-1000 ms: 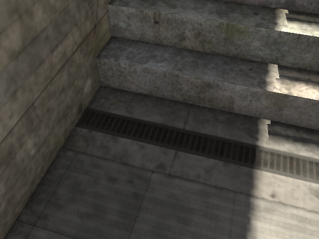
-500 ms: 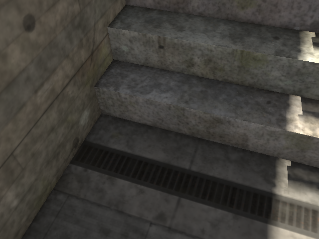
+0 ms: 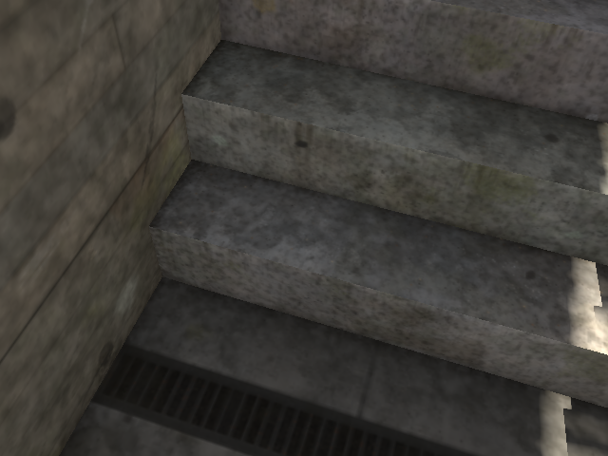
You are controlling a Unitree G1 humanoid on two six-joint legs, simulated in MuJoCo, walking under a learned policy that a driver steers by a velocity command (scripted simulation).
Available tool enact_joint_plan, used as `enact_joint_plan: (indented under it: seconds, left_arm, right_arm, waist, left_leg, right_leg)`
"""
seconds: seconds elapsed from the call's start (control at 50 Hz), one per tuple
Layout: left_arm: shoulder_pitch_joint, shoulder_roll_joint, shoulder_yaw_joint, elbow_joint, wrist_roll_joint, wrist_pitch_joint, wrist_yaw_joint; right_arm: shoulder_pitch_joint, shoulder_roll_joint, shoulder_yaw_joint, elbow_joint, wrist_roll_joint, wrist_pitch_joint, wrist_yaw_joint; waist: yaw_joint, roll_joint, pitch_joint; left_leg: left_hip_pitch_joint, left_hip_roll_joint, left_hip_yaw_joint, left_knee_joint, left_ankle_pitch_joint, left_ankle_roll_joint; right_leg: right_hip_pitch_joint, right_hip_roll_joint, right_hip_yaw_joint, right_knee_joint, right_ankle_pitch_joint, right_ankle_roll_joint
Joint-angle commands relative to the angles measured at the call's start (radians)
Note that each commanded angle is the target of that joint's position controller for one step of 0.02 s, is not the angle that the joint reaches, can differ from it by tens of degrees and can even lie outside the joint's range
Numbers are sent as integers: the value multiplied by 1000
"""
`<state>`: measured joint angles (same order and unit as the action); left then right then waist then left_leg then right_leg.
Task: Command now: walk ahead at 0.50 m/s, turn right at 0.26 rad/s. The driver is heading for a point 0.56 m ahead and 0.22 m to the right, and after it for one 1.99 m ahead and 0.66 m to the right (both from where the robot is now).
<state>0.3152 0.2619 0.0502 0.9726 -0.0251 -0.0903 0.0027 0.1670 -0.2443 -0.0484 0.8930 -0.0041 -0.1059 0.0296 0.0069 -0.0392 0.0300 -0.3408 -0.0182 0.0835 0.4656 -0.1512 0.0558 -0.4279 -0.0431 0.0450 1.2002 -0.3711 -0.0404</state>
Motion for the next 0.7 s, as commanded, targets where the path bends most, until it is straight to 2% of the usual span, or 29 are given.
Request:
enact_joint_plan:
  seconds: [0.02, 0.04, 0.08, 0.14, 0.18, 0.24, 0.28, 0.32, 0.34, 0.36, 0.38, 0.4, 0.42, 0.44, 0.46, 0.48, 0.5, 0.52, 0.54, 0.56, 0.58, 0.62, 0.66, 0.7]
  left_arm:
    - [71, 43, 19, -42, 2, 24, 8]
    - [77, 30, 19, -46, 1, 36, 9]
    - [29, 42, 25, -70, 2, 44, 14]
    - [-55, 50, 33, -107, 9, 36, 7]
    - [-110, 43, 32, -134, 9, 30, -4]
    - [-211, 21, 22, -176, 13, 25, -28]
    - [-276, 12, 15, -213, 11, 23, -44]
    - [-336, 18, 12, -255, 8, 17, -56]
    - [-343, 13, 10, -273, 3, 15, -62]
    - [-337, 23, 13, -286, 2, 15, -67]
    - [-299, 39, 21, -286, 0, 18, -68]
    - [-222, 72, 36, -276, 0, 20, -67]
    - [-91, 117, 61, -249, 0, 19, -63]
    - [72, 192, 98, -209, 6, 23, -46]
    - [118, 314, 122, -195, 11, 29, -24]
    - [134, 290, 108, -226, 22, 18, -23]
    - [119, 222, 87, -221, 29, 9, -21]
    - [33, 186, 77, -238, 20, 3, -18]
    - [-57, 162, 67, -262, 17, 2, -18]
    - [-109, 135, 57, -280, 20, 3, -14]
    - [-132, 136, 54, -287, 22, 0, -12]
    - [-139, 161, 57, -290, 15, -4, -7]
    - [-132, 185, 63, -293, 8, 0, 3]
    - [-121, 186, 64, -298, 0, 12, 10]
  right_arm:
    - [28, -80, -13, -18, -10, -24, 4]
    - [39, -89, -15, -5, -11, -27, 2]
    - [64, -115, -21, 11, -21, -29, -13]
    - [97, -126, -21, 25, -18, -21, -33]
    - [110, -126, -18, 30, -13, -17, -38]
    - [147, -146, -19, 40, -6, -8, -46]
    - [184, -156, -22, 52, -1, 4, -49]
    - [180, -186, -30, 50, 1, 27, -56]
    - [177, -194, -34, 52, 13, 33, -62]
    - [163, -205, -37, 49, 14, 38, -67]
    - [149, -214, -41, 38, 7, 42, -66]
    - [129, -225, -47, 29, 8, 46, -71]
    - [105, -229, -49, 18, 11, 52, -75]
    - [101, -221, -44, -1, 11, 48, -76]
    - [193, -73, 0, -46, -28, 22, -57]
    - [159, -91, 9, -71, 2, -30, -36]
    - [14, -160, -12, -107, 45, -61, -22]
    - [-34, -156, -7, -125, 45, -71, -24]
    - [-24, -152, -9, -107, 18, -65, -32]
    - [2, -169, -20, -103, 5, -49, -39]
    - [23, -160, -20, -106, -6, -32, -39]
    - [35, -130, -16, -122, -23, -13, -40]
    - [-33, -109, -7, -153, -25, -5, -47]
    - [-113, -80, 7, -178, -20, -3, -50]
  waist:
    - [13, 127, -64]
    - [22, 126, -46]
    - [15, 118, -9]
    - [-4, 94, 10]
    - [-16, 88, 19]
    - [-55, 83, 47]
    - [-79, 72, 71]
    - [-92, 67, 81]
    - [-85, 76, 75]
    - [-65, 91, 61]
    - [-39, 126, 25]
    - [9, 153, -21]
    - [86, 150, -93]
    - [166, 98, -185]
    - [79, -189, -268]
    - [89, -181, -437]
    - [131, -87, -332]
    - [93, -33, -220]
    - [36, 49, -152]
    - [-5, 52, -125]
    - [-34, 49, -114]
    - [-59, 42, -105]
    - [-47, 11, -85]
    - [-13, -22, -86]
  left_leg:
    - [138, 272, -237, -305, 95, 136]
    - [124, 267, -191, -322, 130, 139]
    - [138, 268, -133, -349, 136, 141]
    - [196, 266, -64, -363, 154, 125]
    - [226, 257, -16, -361, 194, 109]
    - [292, 267, 48, -357, 223, 93]
    - [367, 291, 68, -333, 248, 90]
    - [417, 304, 89, -299, 312, 81]
    - [446, 316, 92, -265, 372, 77]
    - [459, 324, 106, -215, 518, 68]
    - [462, 318, 128, -148, 725, 59]
    - [455, 312, 141, -33, 903, 45]
    - [417, 288, 158, 155, 973, 24]
    - [238, 247, 153, 414, 793, -16]
    - [-214, 95, 135, 791, -110, -73]
    - [-412, -34, -107, 985, -452, -78]
    - [-508, 37, -184, 972, -346, -44]
    - [-494, 83, -170, 885, -249, -23]
    - [-418, 120, -164, 802, -207, -30]
    - [-333, 142, -164, 741, -190, -42]
    - [-270, 144, -164, 710, -178, -54]
    - [-222, 124, -132, 612, -135, -90]
    - [-193, 88, -100, 446, -46, -120]
    - [-134, 43, -81, 259, 76, -132]
  right_leg:
    - [-131, -103, 64, 5, 98, -7]
    - [-145, -103, 65, -4, 123, -4]
    - [-237, -105, 88, -40, 203, 3]
    - [-329, -93, 99, -165, 340, 15]
    - [-325, -80, 75, -279, 418, 16]
    - [-327, -72, 8, -416, 470, 12]
    - [-359, -69, -20, -478, 444, 4]
    - [-350, -57, -67, -531, 373, -4]
    - [-333, -46, -87, -559, 326, -15]
    - [-288, -25, -113, -573, 276, -32]
    - [-208, 13, -149, -558, 238, -56]
    - [-108, 54, -173, -556, 196, -82]
    - [67, 99, -182, -620, 231, -120]
    - [363, 87, -93, -675, 291, -166]
    - [744, -185, 362, -668, 323, -306]
    - [893, -329, 804, -862, 207, -442]
    - [838, -274, 651, -897, 232, -359]
    - [678, -235, 494, -900, 328, -312]
    - [506, -197, 392, -913, 452, -278]
    - [388, -172, 325, -933, 542, -261]
    - [303, -152, 296, -953, 601, -258]
    - [207, -116, 217, -964, 713, -263]
    - [140, -66, 152, -965, 707, -243]
    - [113, -18, 109, -928, 650, -200]
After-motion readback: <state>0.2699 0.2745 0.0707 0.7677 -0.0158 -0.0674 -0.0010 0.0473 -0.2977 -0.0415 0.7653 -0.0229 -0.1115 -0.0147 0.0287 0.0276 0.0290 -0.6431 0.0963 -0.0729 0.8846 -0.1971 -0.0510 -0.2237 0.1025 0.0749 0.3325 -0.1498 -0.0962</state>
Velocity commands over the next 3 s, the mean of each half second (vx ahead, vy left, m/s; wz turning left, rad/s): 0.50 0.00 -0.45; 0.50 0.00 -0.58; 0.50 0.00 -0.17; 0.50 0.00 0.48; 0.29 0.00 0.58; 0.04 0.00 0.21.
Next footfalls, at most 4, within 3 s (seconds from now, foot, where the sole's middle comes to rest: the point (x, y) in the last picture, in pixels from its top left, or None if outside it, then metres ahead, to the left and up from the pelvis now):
0.44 right None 0.37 -0.18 -0.77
0.88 left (338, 390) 0.62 -0.07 -0.77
1.40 right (495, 420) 0.56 -0.42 -0.77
1.74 left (452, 290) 0.77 -0.30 -0.57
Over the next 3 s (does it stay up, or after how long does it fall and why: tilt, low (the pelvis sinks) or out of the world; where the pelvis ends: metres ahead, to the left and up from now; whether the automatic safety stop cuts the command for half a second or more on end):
stays up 0.98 -0.44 0.40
